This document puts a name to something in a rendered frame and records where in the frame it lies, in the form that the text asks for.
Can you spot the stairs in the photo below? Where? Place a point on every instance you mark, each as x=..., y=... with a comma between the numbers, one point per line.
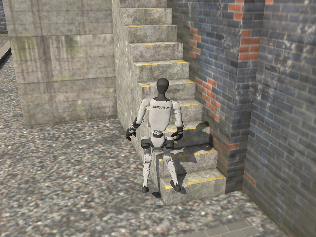
x=145, y=50

